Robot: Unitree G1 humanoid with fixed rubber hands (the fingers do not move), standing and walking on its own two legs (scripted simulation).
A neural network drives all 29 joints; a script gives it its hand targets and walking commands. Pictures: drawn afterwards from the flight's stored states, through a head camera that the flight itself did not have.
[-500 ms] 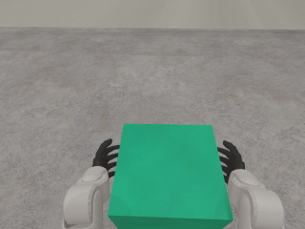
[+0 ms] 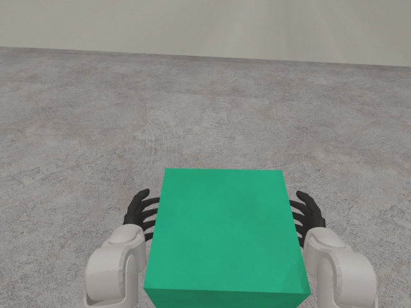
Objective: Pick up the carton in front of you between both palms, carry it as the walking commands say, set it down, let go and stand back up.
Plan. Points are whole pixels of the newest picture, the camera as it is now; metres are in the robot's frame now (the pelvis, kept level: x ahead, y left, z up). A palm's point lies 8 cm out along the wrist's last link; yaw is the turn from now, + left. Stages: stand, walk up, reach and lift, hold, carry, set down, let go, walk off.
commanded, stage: carry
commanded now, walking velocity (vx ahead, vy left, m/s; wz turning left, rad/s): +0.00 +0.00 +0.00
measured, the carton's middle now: (221, 252) +0.25 +0.00 +0.03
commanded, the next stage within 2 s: hold in 1.20 s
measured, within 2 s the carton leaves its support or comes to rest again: neither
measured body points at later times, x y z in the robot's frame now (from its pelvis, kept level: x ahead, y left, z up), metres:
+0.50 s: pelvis +0.00 +0.00 +0.00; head -0.03 +0.01 +0.45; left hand +0.26 +0.15 +0.06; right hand +0.26 -0.15 +0.06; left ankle -0.01 +0.11 -0.74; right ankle -0.06 -0.11 -0.74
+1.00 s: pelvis -0.04 +0.00 +0.00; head -0.05 +0.00 +0.45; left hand +0.26 +0.15 +0.03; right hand +0.26 -0.15 +0.03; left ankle -0.01 +0.11 -0.74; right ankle -0.07 -0.11 -0.74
